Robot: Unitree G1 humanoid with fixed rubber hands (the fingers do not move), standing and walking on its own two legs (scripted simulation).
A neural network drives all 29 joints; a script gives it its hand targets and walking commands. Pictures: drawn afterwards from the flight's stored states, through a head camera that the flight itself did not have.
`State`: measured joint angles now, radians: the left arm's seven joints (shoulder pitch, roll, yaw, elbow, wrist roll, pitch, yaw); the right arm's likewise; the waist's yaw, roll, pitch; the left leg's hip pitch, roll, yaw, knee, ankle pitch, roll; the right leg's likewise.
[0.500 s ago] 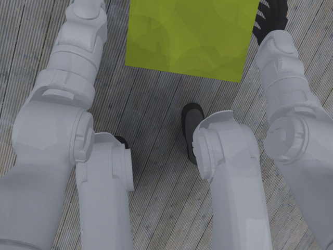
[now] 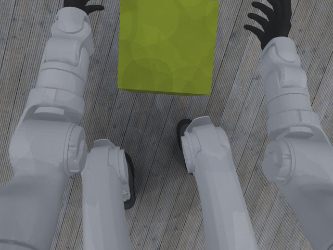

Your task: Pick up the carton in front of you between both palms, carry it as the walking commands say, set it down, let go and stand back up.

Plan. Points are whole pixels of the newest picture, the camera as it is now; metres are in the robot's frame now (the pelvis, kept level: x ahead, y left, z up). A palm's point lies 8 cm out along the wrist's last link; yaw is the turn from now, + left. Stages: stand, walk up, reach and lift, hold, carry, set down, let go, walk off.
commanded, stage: set down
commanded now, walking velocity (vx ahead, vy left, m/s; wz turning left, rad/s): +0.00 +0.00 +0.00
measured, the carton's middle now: (164, 56) +0.49 -0.10 -0.30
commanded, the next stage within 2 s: let go in 0.70 s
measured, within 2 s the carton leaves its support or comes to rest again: neither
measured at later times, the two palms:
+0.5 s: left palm out of the picture +0.57 +0.07 +0.02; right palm out of the picture +0.45 -0.31 +0.02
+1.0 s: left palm out of the picture +0.49 +0.10 +0.14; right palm out of the picture +0.41 -0.29 +0.15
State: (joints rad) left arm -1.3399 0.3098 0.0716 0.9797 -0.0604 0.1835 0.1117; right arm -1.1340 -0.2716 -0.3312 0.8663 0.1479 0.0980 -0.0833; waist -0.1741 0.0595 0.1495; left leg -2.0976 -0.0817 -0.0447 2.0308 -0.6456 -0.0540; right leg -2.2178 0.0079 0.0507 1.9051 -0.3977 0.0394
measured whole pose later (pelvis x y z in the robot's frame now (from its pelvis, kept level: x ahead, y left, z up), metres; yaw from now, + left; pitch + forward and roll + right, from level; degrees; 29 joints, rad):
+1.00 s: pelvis +0.07 -0.02 +0.25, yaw +0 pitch +38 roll +3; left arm -0.63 0.08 0.20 0.64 0.14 0.15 0.12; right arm -0.51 -0.18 -0.29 0.60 -0.07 0.10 0.10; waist -0.12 0.02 -0.11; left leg -1.26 -0.06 -0.08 1.00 -0.40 -0.05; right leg -1.38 0.00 0.05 0.97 -0.25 0.00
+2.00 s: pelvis +0.14 +0.01 +0.34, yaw -4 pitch -2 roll -1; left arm 0.23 0.20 0.02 0.48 -0.01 0.07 -0.02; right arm 0.23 -0.23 -0.04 0.39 -0.02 0.18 0.03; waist 0.00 0.03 0.04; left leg -0.07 -0.01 -0.05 0.47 -0.36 0.01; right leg -0.19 0.01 0.07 0.45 -0.22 0.03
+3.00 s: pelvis +0.18 -0.02 +0.32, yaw -13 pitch +3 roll +1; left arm 0.34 0.26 0.01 0.75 0.02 0.01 0.03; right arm 0.39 -0.29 -0.02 0.72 -0.02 0.05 -0.06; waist -0.03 0.01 -0.04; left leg -0.16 0.06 0.12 0.65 -0.53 -0.03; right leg -0.42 0.11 0.18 0.77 -0.39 -0.01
